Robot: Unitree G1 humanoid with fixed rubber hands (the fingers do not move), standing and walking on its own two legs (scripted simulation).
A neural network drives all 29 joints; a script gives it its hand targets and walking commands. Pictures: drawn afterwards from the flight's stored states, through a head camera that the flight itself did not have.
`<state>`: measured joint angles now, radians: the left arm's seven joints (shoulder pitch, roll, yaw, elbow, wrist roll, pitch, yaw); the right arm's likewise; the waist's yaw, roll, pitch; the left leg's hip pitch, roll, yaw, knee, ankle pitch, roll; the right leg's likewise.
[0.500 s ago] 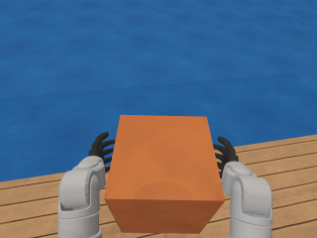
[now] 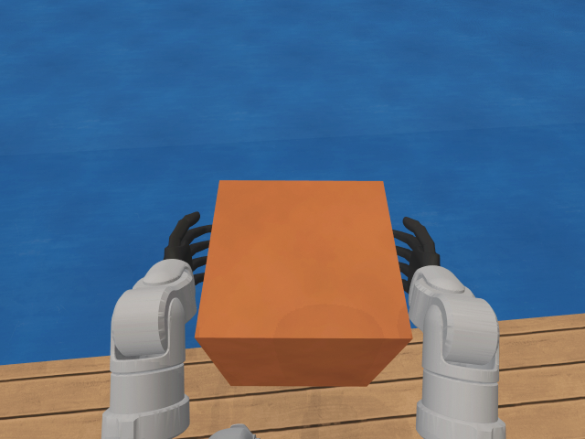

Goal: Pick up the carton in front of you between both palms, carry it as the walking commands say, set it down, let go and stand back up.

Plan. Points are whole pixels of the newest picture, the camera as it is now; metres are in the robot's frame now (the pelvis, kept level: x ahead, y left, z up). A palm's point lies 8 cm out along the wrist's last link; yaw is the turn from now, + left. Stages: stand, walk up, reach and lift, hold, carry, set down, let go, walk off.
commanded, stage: carry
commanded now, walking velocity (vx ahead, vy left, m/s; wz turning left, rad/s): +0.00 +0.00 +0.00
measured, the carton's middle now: (299, 292) +0.31 +0.01 +0.02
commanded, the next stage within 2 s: none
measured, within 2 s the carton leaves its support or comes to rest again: neither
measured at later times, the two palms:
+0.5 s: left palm (220, 154) +0.49 +0.14 +0.11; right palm (417, 172) +0.47 -0.16 +0.10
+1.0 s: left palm (226, 151) +0.50 +0.13 +0.11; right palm (424, 159) +0.49 -0.17 +0.11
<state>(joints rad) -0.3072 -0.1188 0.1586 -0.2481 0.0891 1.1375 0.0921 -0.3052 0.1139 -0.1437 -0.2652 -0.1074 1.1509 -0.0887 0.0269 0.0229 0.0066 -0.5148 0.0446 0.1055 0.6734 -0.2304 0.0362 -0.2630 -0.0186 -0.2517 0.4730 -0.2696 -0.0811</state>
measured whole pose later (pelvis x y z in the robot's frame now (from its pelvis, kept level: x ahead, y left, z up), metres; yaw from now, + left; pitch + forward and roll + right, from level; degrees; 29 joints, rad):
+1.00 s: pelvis +0.13 -0.01 +0.00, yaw -3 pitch +4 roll +1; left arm -0.69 0.00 0.23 0.08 0.05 1.22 0.12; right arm -0.70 0.03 -0.22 0.10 -0.07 1.21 -0.13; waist 0.01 -0.03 0.01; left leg -0.36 0.00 0.11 0.57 -0.25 0.05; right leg -0.19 0.01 -0.10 0.52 -0.40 -0.03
